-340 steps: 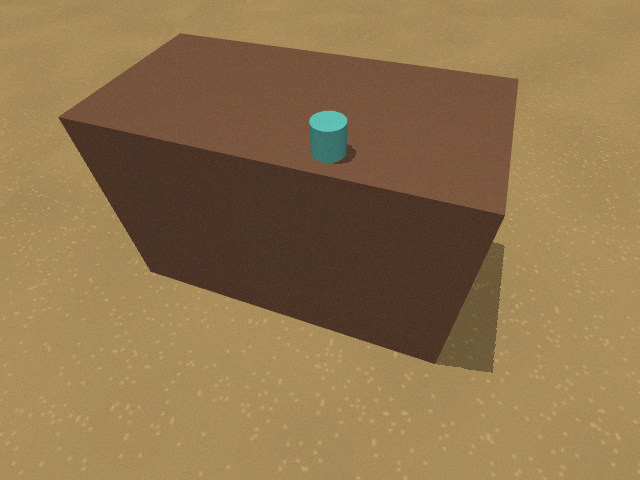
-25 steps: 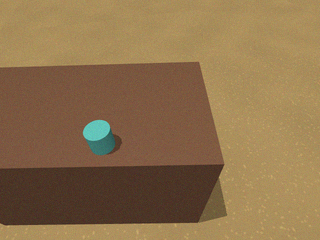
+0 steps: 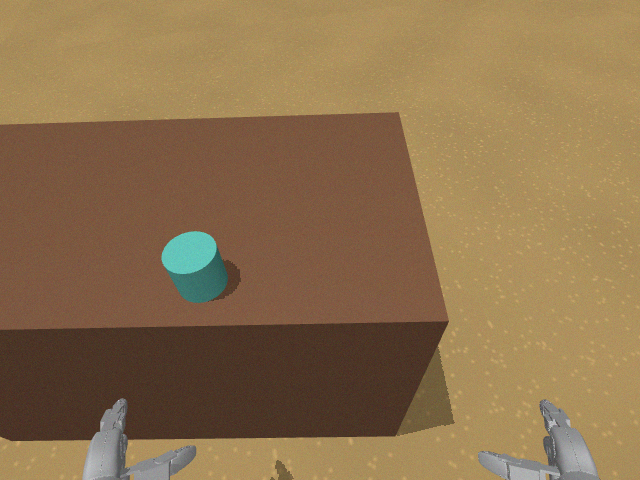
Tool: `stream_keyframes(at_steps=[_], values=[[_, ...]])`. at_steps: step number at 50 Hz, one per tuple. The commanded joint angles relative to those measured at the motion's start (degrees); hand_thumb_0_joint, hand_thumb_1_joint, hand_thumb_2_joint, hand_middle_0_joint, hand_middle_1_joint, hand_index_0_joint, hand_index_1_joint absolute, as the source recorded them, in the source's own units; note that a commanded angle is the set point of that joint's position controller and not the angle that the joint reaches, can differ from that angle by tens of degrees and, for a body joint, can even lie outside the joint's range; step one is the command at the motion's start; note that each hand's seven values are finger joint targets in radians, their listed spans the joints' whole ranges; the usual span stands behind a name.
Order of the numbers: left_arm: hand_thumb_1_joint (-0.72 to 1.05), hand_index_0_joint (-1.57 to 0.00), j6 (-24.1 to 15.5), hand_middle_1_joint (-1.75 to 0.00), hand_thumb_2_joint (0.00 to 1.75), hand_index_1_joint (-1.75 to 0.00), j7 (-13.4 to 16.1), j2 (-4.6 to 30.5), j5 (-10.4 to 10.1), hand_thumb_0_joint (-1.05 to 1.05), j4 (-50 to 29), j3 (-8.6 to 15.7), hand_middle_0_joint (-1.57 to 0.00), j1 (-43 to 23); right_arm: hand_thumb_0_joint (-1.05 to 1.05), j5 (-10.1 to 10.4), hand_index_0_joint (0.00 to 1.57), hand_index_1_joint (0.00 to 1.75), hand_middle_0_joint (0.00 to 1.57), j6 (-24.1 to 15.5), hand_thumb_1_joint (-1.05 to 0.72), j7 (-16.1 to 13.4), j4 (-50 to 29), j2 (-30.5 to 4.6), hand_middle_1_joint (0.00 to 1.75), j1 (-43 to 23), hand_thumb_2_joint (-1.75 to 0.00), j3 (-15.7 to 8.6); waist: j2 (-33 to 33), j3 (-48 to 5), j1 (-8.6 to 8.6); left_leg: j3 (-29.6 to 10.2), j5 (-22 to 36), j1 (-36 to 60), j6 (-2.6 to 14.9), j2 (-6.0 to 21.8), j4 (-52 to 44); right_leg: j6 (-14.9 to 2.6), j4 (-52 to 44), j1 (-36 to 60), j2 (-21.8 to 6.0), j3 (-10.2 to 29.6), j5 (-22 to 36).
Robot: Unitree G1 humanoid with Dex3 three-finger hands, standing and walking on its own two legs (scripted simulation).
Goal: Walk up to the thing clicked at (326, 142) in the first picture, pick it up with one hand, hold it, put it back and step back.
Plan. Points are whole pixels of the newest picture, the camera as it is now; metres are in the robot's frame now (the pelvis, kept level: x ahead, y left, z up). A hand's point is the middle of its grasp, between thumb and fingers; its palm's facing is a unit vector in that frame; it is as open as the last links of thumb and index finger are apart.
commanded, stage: rise first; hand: left
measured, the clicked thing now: (196, 267) +0.45 +0.23 -0.03
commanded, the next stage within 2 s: go down in 1.40 s
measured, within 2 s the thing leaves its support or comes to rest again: neither
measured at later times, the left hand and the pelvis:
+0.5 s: hand (121, 428) +0.20 +0.26 -0.01, palm faces +0.32 -0.88 -0.36, open 17.5 cm; pelvis +0.02 +0.00 +0.00, yaw +0 degrees
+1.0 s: hand (90, 434) +0.18 +0.26 +0.05, palm faces +0.34 -0.85 -0.39, open 17.6 cm; pelvis +0.00 -0.01 +0.00, yaw +1 degrees
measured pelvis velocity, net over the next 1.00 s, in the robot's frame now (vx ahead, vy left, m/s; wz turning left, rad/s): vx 0.00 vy -0.01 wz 0.02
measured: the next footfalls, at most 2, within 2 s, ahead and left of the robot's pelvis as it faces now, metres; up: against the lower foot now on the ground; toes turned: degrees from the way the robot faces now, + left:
none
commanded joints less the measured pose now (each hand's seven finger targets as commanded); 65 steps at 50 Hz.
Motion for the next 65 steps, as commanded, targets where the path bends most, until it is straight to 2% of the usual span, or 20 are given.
stream_keyframes(at_steps=[1,4,7,16,19,23,26,30,31,34,39,41,42,46,47,49,54,57,59,65], values=[[-0.31,-0.06,-2.0,-0.06,0.07,-0.05,1.0,10.28,-0.01,0.0,-14.81,4.14,-0.06,2.41,0.0,0.03,0.05,0.05,0.05,-1.46,0.29,-0.32,-12.85,-7.92,0.05,-1.11,-0.09,-1.96,1.53,-9.24,0.81,3.24,9.23,6.52,0.56,-1.52,-3.76,-1.85,-3.97,1.96,1.68,-3.35,9.76],[-0.42,-0.05,-2.7,-0.05,0.05,-0.05,1.4,10.57,0.08,0.0,-21.22,4.02,-0.05,0.24,0.0,-0.04,0.05,0.05,0.05,-1.86,0.4,-0.44,-17.6,-6.3,0.05,-2.12,-0.06,0.0,1.27,-7.02,0.97,3.28,7.85,6.11,0.8,-1.46,-4.21,-1.77,-4.49,2.14,1.53,-3.16,8.62],[-0.55,-0.05,-3.47,-0.05,0.02,-0.05,2.09,12.65,0.39,0.0,-26.98,6.36,-0.05,1.22,0.0,-0.51,0.05,0.05,0.05,-2.54,0.48,-1.28,-21.6,-8.68,0.05,1.16,-0.04,-2.01,1.11,-8.43,0.38,3.28,9.2,8.1,0.93,-1.33,-4.15,-1.74,-4.35,3.46,1.62,-3.0,10.14],[-0.55,-0.05,-3.4,-0.05,0.0,-0.04,1.41,9.91,0.34,0.0,-36.87,6.95,-0.05,10.32,0.0,-1.25,0.05,0.05,0.05,-2.39,0.51,-0.86,-20.3,-6.64,0.05,7.43,-0.03,-2.64,1.86,-6.1,0.75,3.36,14.65,10.18,0.81,-1.22,-3.63,-1.75,-3.76,4.91,1.73,-3.75,15.47],[-0.55,-0.05,-3.89,-0.05,0.0,-0.04,1.18,11.25,0.24,0.0,-40.05,8.61,-0.04,10.49,0.0,-1.19,0.05,0.05,0.05,-2.22,0.52,-0.45,-22.47,-5.78,0.05,4.84,-0.02,-1.58,0.73,-4.93,1.45,3.1,13.63,9.49,1.0,-1.16,-4.02,-1.71,-4.23,5.33,1.66,-4.01,14.4],[-0.55,-0.05,-4.41,-0.05,0.0,-0.04,0.69,10.69,0.04,0.0,-43.74,8.79,-0.05,10.74,0.0,-1.52,0.05,0.05,0.05,-2.07,0.52,-0.4,-19.6,-6.46,0.05,4.19,-0.03,-2.88,2.38,-3.01,1.53,3.21,10.76,9.16,0.89,-1.25,-4.77,-1.86,-4.69,4.33,1.62,-3.91,11.48],[-0.55,-0.05,-4.99,-0.05,0.01,-0.05,0.52,11.29,0.09,0.0,-46.64,9.79,-0.04,13.01,0.0,-1.58,0.05,0.05,0.05,-2.41,0.52,-0.33,-21.21,-7.06,0.05,3.34,-0.03,-3.38,1.62,-4.82,1.69,3.01,13.03,10.15,0.95,-1.17,-4.31,-1.79,-4.45,6.08,1.68,-4.13,13.45],[-0.56,-0.05,-5.81,-0.05,0.01,-0.04,0.3,11.55,0.01,0.0,-48.19,10.59,-0.04,12.3,0.0,-1.9,0.05,0.05,0.05,-2.67,0.52,-0.53,-19.64,-8.31,0.05,2.68,-0.03,-4.75,1.51,-2.75,0.78,3.15,9.08,10.02,1.11,-1.33,-4.82,-1.72,-5.39,4.44,1.64,-4.01,9.54],[-0.56,-0.05,-6.02,-0.04,0.01,-0.04,0.2,11.28,0.12,0.0,-49.15,10.95,-0.04,13.48,0.0,-1.96,0.05,0.05,0.05,-2.65,0.52,-0.33,-18.06,-6.43,0.05,4.13,-0.03,-3.77,1.86,-3.27,1.86,3.02,9.3,10.03,1.11,-1.29,-4.83,-1.79,-5.2,5.02,1.58,-4.14,9.72],[-0.56,-0.05,-6.96,-0.05,0.01,-0.05,-0.05,10.6,0.13,0.0,-51.27,10.17,-0.05,14.91,0.0,-1.74,0.05,0.05,0.05,-3.02,0.51,-0.22,-20.09,-5.07,0.05,2.61,-0.03,-2.38,0.76,-3.91,1.66,3.05,10.45,10.37,1.36,-1.47,-4.41,-1.6,-5.18,5.18,1.49,-4.19,10.77],[-0.58,-0.05,-8.1,-0.05,0.03,-0.05,-0.09,12.27,0.16,0.0,-52.51,12.4,-0.05,14.55,0.0,-2.15,0.05,0.05,0.05,-3.14,0.51,-0.56,-20.27,-7.86,0.05,3.65,-0.04,-4.72,-0.76,-3.4,1.07,3.09,8.04,10.35,1.6,-1.62,-4.77,-1.32,-5.94,4.98,1.32,-4.07,8.62],[-0.58,-0.05,-8.46,-0.06,0.02,-0.06,-0.14,12.34,0.14,0.0,-52.97,12.55,-0.05,14.55,0.0,-2.06,0.05,0.05,0.05,-3.17,0.51,-0.63,-17.53,-7.25,0.05,4.17,-0.04,-4.74,2.33,-1.47,1.24,3.2,6.56,9.79,1.31,-1.71,-5.38,-1.7,-5.95,3.4,1.34,-4.0,7.07],[-0.59,-0.05,-8.73,-0.05,0.02,-0.05,-0.37,11.41,0.13,0.0,-54.42,11.83,-0.05,14.28,0.0,-2.07,0.05,0.05,0.05,-3.39,0.51,-0.33,-17.61,-5.8,0.05,3.41,-0.04,-3.19,2.71,-1.23,1.71,2.99,5.21,9.64,1.18,-1.57,-5.78,-1.9,-5.97,3.32,1.47,-4.13,5.51],[-0.58,-0.05,-9.42,-0.05,0.03,-0.06,-0.37,12.38,0.11,0.0,-55.45,12.97,-0.05,15.07,0.0,-2.02,0.05,0.05,0.05,-3.94,0.51,-0.38,-17.79,-7.15,0.05,3.3,-0.04,-4.75,1.97,-1.99,1.14,2.74,5.73,10.05,1.5,-1.55,-5.65,-1.72,-5.92,3.75,1.4,-4.24,6.35],[-0.58,-0.05,-9.84,-0.05,0.03,-0.06,-0.5,11.7,0.12,0.0,-55.95,12.34,-0.05,15.33,0.0,-1.91,0.05,0.05,0.05,-4.23,0.51,-0.19,-19.43,-6.03,0.05,2.04,-0.04,-3.48,1.13,-1.99,1.55,2.61,5.77,9.9,1.47,-1.49,-5.73,-1.74,-5.9,4.17,1.55,-4.47,6.08],[-0.58,-0.05,-10.24,-0.05,0.03,-0.05,-0.46,12.07,0.15,0.0,-55.82,12.87,-0.05,15.89,0.0,-2.1,0.05,0.05,0.05,-4.23,0.51,-0.31,-16.79,-6.76,0.05,3.47,-0.04,-4.69,1.7,-1.36,1.56,2.59,5.75,9.55,1.49,-1.5,-5.65,-1.72,-5.68,3.9,1.56,-4.46,6.16],[-0.59,-0.04,-11.33,-0.05,0.05,-0.06,-0.61,11.9,0.18,0.0,-56.94,13.06,-0.05,16.89,0.0,-1.98,0.05,0.05,0.05,-4.46,0.52,0.17,-16.58,-4.58,0.05,3.33,-0.04,-3.12,2.23,-0.51,2.26,2.79,4.52,8.62,1.57,-1.9,-5.74,-1.71,-6.12,3.9,1.2,-4.41,4.81],[-0.6,-0.04,-11.94,-0.05,0.05,-0.06,-0.44,12.99,0.18,0.0,-57.94,14.22,-0.05,14.84,0.0,-2.06,0.05,0.05,0.05,-5.1,0.51,-0.41,-19.97,-8.92,0.05,1.76,-0.04,-6.11,1.57,-1.97,1.13,2.56,4.1,10.03,1.51,-1.65,-6.0,-1.77,-6.05,3.6,1.49,-4.38,4.57],[-0.6,-0.04,-12.37,-0.05,0.06,-0.06,-0.7,12.57,0.17,0.0,-59.15,13.91,-0.05,14.49,0.0,-1.9,0.05,0.05,0.05,-5.15,0.51,-0.09,-17.64,-5.79,0.05,2.98,-0.05,-4.09,2.9,-0.5,1.65,2.67,2.52,9.61,1.41,-1.8,-6.41,-1.96,-6.45,3.0,1.51,-4.39,2.73],[-0.59,-0.04,-13.17,-0.06,0.06,-0.07,-0.91,11.91,0.15,0.0,-59.38,13.44,-0.05,15.74,0.0,-1.91,0.05,0.05,0.05,-5.64,0.52,0.14,-17.19,-5.61,0.05,3.07,-0.05,-4.13,1.39,-0.22,1.7,2.64,2.41,9.15,1.64,-1.9,-6.17,-1.68,-6.4,2.83,1.46,-4.46,2.71]])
